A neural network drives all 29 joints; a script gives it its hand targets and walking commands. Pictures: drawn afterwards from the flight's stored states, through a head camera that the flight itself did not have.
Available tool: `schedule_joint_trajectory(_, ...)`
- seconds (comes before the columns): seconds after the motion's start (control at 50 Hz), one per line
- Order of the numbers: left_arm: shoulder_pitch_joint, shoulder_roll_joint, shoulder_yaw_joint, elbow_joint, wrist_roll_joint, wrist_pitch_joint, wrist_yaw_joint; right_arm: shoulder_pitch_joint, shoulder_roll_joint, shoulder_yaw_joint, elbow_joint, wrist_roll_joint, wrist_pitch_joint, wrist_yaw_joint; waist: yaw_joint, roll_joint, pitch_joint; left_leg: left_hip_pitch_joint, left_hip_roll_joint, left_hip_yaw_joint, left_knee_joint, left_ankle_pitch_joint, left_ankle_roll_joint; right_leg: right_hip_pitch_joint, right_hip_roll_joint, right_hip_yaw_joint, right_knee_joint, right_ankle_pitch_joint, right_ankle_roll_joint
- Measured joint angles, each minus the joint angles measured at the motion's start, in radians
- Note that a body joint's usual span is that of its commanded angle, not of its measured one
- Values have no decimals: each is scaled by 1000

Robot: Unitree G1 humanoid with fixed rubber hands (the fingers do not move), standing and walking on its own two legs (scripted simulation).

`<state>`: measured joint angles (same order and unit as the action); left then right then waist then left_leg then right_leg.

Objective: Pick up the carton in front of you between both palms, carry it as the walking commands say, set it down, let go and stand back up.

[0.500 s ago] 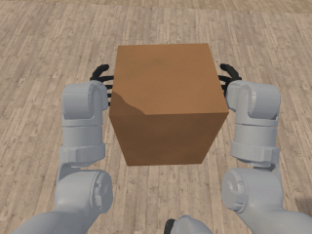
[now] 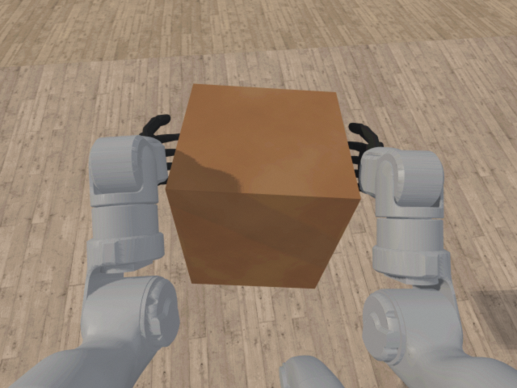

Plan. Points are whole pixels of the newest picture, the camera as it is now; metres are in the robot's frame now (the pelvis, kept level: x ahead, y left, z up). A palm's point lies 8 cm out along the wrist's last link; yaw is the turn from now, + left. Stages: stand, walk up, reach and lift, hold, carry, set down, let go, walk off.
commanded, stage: carry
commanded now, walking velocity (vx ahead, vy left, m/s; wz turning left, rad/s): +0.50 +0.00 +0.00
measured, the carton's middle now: (258, 194) +0.38 -0.03 +0.07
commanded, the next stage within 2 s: none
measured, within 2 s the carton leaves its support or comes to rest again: neither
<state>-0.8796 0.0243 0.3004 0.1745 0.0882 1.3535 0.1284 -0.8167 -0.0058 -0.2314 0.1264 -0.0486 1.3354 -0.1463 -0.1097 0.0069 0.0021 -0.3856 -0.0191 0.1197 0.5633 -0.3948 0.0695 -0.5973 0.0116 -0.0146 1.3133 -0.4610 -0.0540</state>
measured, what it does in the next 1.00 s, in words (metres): climbs: right foot 0.04 m higher, then left foot 0.04 m higher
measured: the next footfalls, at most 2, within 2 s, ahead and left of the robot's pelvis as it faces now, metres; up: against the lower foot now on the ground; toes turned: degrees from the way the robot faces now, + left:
right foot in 0.22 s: +0.33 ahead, -0.12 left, +0.04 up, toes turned -5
left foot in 0.60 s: +0.58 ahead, +0.09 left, +0.07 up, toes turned +6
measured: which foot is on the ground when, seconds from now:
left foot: down 0.00-0.24, up 0.26-0.58, down 0.60-1.00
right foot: up 0.00-0.20, down 0.22-0.60, up 0.62-0.98, down 1.00-1.00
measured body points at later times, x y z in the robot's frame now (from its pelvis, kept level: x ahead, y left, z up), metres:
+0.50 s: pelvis +0.31 -0.03 +0.05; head +0.35 -0.03 +0.49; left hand +0.68 +0.17 +0.20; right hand +0.72 -0.14 +0.20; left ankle +0.41 +0.09 -0.61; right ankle +0.28 -0.11 -0.69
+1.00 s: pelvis +0.64 -0.01 +0.08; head +0.66 -0.01 +0.53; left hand +1.04 +0.12 +0.25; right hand +1.02 -0.18 +0.25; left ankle +0.53 +0.09 -0.65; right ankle +0.78 -0.10 -0.62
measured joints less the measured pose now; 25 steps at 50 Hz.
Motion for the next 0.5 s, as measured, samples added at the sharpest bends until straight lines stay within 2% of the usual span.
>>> schedule_joint_trajectory(0.06, -5, -11, 12, -56, 8, 6, 0, -17, -6, -8, -33, 24, -1, -15, -15, 3, 16, 79, 6, -5, -62, -22, 0, -103, -15, -14, -96, -1, 1)
schedule_joint_trajectory(0.12, -7, -20, 23, -100, 16, 5, -1, -45, -5, -21, -41, 27, -8, -17, -13, 3, 8, 157, 11, -10, -114, -55, -12, -143, -36, -34, -288, 36, 9)
schedule_joint_trajectory(0.16, -7, -22, 28, -104, 20, 4, -1, -61, -5, -28, -26, 24, -12, -16, 0, 9, -10, 210, 21, -15, -135, -88, -29, -125, -37, -59, -446, 69, 7)
schedule_joint_trajectory(0.2, -12, -24, 22, -77, 24, -3, -2, -72, -13, -35, 2, 17, -14, -9, 27, 24, -26, 249, 49, -20, -100, -145, -45, -57, -13, -111, -598, 106, -7)
schedule_joint_trajectory(0.22, -18, -26, 13, -51, 28, -12, -3, -74, -23, -38, 16, 16, -14, -3, 48, 32, -30, 248, 69, -20, -27, -179, -48, -16, 2, -130, -639, 158, -19)
schedule_joint_trajectory(0.24, -18, -31, 0, -25, 32, -25, -3, -69, -33, -43, 29, 15, -17, 4, 70, 38, -31, 213, 89, -29, 101, -153, -48, 1, 9, -143, -616, 161, -23)
schedule_joint_trajectory(0.3, 18, -38, -42, 1, 29, -35, 3, -46, -37, -55, 56, -2, -19, 21, 151, 12, -22, 15, 34, -118, 602, -113, -41, 68, 17, -130, -612, 83, -23)
schedule_joint_trajectory(0.32, 35, -35, -53, -6, 16, -31, 7, -43, -32, -59, 57, -8, -13, 22, 172, 6, -15, -52, 20, -123, 711, -94, -34, 99, 17, -122, -640, 75, -19)
schedule_joint_trajectory(0.36, 61, -24, -65, -29, -18, -24, 19, -38, -18, -64, 41, -24, -1, 22, 203, -2, 1, -166, 13, -117, 794, -60, -21, 161, 14, -112, -701, 74, -11)
schedule_joint_trajectory(0.44, 58, -15, -63, -76, -59, -25, 39, -40, 3, -77, -30, -45, 11, 22, 230, -10, 21, -332, 31, -94, 710, -55, -15, 269, 2, -102, -787, 47, -10)
schedule_joint_trajectory(0.5, 30, -15, -49, -88, -65, -32, 43, -47, 9, -86, -73, -53, 13, 23, 229, -14, 12, -382, 54, -75, 514, -20, -22, 346, -6, -96, -840, 15, 4)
